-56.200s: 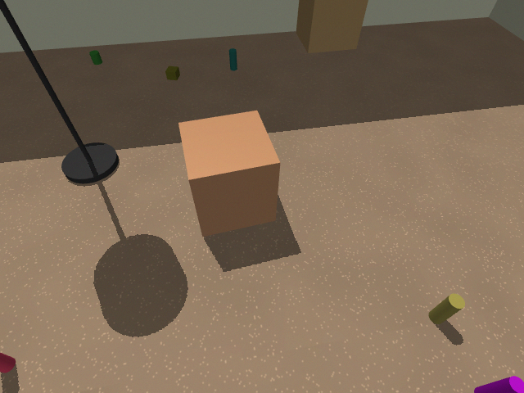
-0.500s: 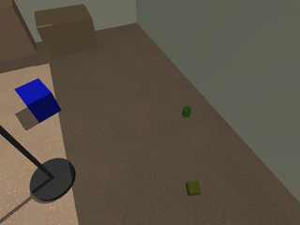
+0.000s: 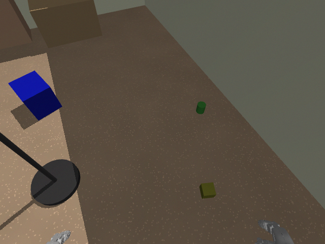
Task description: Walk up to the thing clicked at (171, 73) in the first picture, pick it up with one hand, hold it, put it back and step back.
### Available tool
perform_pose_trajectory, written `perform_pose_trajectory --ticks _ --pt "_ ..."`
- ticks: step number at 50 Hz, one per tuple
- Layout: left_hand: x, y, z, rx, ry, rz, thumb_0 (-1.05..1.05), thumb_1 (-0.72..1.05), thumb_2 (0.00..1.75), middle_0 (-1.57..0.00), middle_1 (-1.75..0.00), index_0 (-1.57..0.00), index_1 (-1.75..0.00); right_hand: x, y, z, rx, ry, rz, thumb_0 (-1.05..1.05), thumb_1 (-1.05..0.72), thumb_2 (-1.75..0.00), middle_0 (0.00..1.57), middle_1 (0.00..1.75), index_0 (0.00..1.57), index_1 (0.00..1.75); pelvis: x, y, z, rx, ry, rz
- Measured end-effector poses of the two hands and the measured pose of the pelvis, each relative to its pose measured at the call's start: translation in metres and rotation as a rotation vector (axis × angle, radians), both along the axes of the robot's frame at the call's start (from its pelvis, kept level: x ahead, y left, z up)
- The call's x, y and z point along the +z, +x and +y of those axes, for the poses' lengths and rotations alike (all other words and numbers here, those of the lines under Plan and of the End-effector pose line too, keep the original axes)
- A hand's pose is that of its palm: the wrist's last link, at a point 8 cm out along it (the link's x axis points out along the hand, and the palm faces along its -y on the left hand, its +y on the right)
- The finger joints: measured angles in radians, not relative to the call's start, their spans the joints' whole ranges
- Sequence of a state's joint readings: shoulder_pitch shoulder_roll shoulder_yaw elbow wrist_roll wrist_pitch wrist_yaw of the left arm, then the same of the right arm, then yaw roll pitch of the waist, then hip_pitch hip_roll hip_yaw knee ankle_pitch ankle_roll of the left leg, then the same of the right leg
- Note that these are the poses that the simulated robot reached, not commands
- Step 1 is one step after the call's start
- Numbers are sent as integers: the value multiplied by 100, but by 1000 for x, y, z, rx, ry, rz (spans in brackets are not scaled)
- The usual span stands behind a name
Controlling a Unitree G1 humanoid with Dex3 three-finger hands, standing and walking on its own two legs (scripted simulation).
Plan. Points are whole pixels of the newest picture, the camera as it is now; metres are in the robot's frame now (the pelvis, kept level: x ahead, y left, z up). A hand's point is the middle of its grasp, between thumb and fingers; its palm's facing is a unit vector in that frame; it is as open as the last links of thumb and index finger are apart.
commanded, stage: rise first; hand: right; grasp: from above
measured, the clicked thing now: (207, 190) +0.45 -0.27 -0.74
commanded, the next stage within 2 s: none
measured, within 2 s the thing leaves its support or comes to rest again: neither
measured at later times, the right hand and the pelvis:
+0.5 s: hand (255, 242) +0.14 -0.26 -0.20, palm faces -0.13 +0.89 -0.43, open 13.3 cm; pelvis +0.00 -0.01 -0.06, yaw +1 degrees
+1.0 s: hand out of the picture +0.14 -0.28 -0.28, palm faces -0.32 +0.77 -0.55, open 13.6 cm; pelvis -0.02 -0.01 -0.14, yaw +1 degrees
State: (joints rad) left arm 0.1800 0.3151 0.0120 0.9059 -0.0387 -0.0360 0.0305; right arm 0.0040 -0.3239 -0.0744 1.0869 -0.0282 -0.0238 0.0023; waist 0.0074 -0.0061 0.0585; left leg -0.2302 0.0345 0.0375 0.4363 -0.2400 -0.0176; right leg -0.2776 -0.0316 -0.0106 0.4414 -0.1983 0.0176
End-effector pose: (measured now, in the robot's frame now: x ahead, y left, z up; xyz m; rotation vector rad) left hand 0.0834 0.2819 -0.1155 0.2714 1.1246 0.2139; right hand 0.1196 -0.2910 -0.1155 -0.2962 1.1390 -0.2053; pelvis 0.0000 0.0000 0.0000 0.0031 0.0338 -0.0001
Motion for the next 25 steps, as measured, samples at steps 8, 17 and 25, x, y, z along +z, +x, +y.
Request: perform_pose_trajectory --ticks 8,17,25 --pt "-10 -1 -24 25 -52 -57 0 89 90 -21 -30 -20 -30 -10 36 -4 86 -35 -24 0 -29 -86 23 74 24 74 -15 -2 -2 15 0 86" --pt "-24 18 -30 3 -46 -138 1 90 90 -21 -30 -20 -30 -31 27 -10 110 -78 18 0 23 -86 25 88 24 88 -39 0 -7 15 7 158" --pt "-37 48 -32 -36 -16 -220 1 90 90 -21 -30 -20 -30 -48 22 -12 155 -104 5 0 41 -91 22 93 20 95 -63 1 -10 10 19 216"
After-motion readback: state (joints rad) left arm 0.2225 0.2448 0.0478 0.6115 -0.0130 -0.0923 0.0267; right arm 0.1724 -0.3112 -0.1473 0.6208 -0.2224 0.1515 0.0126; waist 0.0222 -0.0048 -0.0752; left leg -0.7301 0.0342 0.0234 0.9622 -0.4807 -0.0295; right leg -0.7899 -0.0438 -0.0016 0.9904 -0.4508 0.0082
